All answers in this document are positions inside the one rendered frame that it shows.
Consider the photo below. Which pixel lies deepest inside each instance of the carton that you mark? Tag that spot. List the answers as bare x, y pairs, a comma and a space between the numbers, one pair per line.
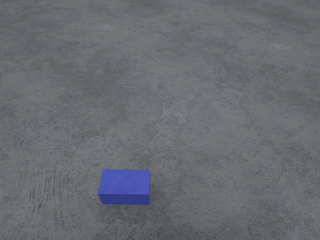
124, 187

